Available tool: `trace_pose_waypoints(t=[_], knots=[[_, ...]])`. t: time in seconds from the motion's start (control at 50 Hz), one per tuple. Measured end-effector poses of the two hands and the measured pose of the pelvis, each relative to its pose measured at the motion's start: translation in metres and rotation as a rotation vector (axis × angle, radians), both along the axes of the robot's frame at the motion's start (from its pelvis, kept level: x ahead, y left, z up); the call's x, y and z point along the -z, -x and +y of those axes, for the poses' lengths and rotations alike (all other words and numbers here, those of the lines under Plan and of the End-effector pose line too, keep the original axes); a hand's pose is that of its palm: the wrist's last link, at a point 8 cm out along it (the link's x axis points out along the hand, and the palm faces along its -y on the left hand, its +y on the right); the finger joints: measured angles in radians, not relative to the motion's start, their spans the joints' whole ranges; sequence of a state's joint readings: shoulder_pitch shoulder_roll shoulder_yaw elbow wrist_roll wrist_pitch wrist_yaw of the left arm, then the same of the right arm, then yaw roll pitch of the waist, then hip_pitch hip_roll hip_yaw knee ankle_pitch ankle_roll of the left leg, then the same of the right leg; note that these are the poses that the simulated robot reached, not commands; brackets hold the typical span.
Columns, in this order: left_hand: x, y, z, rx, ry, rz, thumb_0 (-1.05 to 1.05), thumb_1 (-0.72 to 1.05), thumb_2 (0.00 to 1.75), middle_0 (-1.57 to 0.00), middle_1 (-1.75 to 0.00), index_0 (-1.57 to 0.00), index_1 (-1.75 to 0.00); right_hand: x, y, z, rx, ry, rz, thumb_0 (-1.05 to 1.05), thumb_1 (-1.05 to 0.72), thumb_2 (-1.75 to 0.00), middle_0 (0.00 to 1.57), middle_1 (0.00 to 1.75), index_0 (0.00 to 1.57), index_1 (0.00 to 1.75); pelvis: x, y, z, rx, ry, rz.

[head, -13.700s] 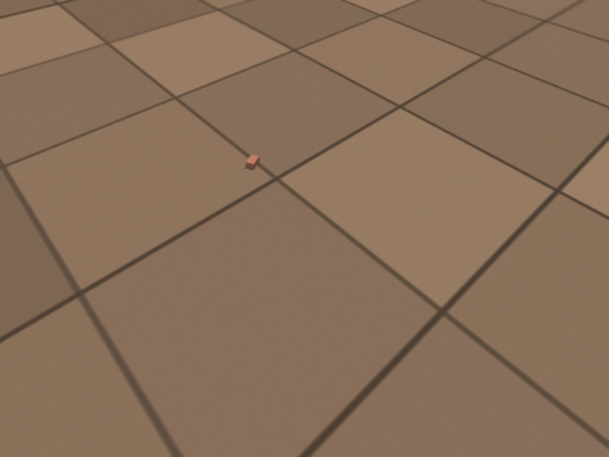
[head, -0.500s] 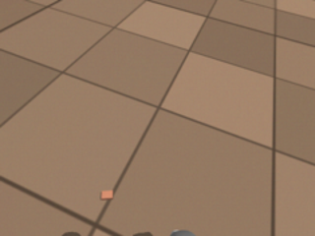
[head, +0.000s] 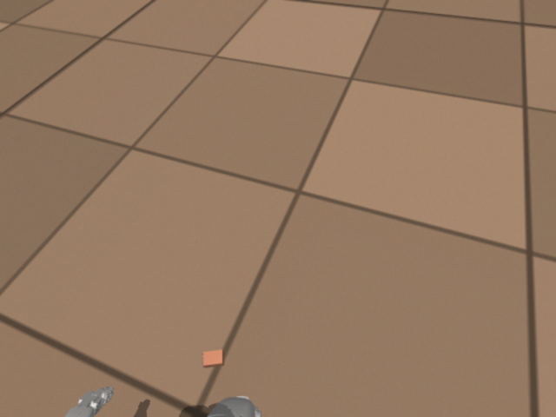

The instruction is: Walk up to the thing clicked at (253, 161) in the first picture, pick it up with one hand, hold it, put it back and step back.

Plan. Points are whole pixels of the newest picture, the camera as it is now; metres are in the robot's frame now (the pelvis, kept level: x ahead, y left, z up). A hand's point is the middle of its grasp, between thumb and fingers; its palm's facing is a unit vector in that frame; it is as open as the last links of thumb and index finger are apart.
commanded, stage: walk up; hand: left
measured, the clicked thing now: (213, 358) +0.38 +0.27 -0.75
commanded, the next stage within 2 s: stand in 1.02 s
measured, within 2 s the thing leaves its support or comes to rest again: neither
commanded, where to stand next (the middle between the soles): +0.00 +0.03 m, yaw +1 degrees
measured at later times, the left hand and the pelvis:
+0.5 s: hand out of the picture +0.00 +0.30 -0.16, palm faces -0.04 -0.92 -0.40, open 7.4 cm; pelvis -0.05 +0.03 -0.01, yaw -1 degrees
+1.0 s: hand out of the picture +0.07 +0.28 -0.14, palm faces -0.02 -0.93 -0.37, open 7.4 cm; pelvis -0.02 +0.02 +0.00, yaw +0 degrees
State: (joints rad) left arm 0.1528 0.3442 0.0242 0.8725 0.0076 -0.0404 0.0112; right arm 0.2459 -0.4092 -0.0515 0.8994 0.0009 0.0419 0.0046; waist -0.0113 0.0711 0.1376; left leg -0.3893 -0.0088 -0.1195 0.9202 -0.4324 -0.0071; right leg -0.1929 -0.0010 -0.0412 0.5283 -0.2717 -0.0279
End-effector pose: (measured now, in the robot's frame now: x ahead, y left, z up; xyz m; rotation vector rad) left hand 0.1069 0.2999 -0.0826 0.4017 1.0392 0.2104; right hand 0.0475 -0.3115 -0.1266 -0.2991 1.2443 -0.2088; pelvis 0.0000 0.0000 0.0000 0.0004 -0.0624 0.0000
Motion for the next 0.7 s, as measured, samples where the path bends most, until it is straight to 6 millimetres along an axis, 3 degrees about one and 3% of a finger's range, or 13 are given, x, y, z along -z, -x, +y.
trace_pose_waypoints(t=[0.12, 0.22, 0.36, 0.54, 0.62, 0.7], knots=[[0.024, -0.002, 0.014, -0.012, 0.019, 0.019, 0.01, 0.90, 0.90, -0.21, -0.30, -0.21, -0.30, 0.000, -0.019, 0.015, -0.040, 0.032, -0.020, 0.00, -0.91, -0.90, 0.20, 0.29, 0.20, 0.30, 0.012, 0.009, 0.013, -0.019, -0.002, 0.015], [0.047, 0.007, 0.035, -0.050, 0.037, 0.037, 0.01, 0.90, 0.89, -0.21, -0.30, -0.21, -0.30, -0.005, -0.021, 0.027, -0.067, 0.066, -0.036, 0.00, -0.91, -0.90, 0.20, 0.29, 0.20, 0.30, 0.021, 0.024, 0.028, -0.028, -0.003, 0.010], [0.046, 0.051, 0.044, -0.052, 0.037, 0.106, 0.01, 0.91, 0.90, -0.21, -0.30, -0.21, -0.30, -0.021, -0.017, 0.035, -0.076, 0.080, -0.109, 0.00, -0.90, -0.90, 0.21, 0.30, 0.20, 0.30, 0.013, 0.043, 0.032, -0.004, 0.014, 0.025], [0.034, 0.120, 0.040, -0.066, 0.026, 0.184, 0.01, 0.91, 0.90, -0.21, -0.30, -0.21, -0.30, -0.015, 0.006, 0.032, -0.055, 0.024, -0.109, 0.00, -0.90, -0.90, 0.20, 0.30, 0.20, 0.30, 0.008, 0.046, 0.027, 0.020, 0.019, 0.011], [0.031, 0.130, 0.044, -0.086, 0.040, 0.195, 0.01, 0.90, 0.90, -0.21, -0.30, -0.21, -0.30, -0.013, 0.013, 0.037, -0.059, 0.017, -0.079, 0.00, -0.91, -0.90, 0.20, 0.30, 0.20, 0.30, 0.006, 0.041, 0.034, 0.000, 0.015, 0.010], [0.035, 0.121, 0.050, -0.094, 0.052, 0.198, 0.01, 0.90, 0.90, -0.21, -0.30, -0.21, -0.30, -0.013, 0.016, 0.044, -0.055, 0.018, -0.082, 0.00, -0.91, -0.90, 0.20, 0.30, 0.20, 0.30, 0.006, 0.037, 0.039, 0.006, -0.009, 0.013]])
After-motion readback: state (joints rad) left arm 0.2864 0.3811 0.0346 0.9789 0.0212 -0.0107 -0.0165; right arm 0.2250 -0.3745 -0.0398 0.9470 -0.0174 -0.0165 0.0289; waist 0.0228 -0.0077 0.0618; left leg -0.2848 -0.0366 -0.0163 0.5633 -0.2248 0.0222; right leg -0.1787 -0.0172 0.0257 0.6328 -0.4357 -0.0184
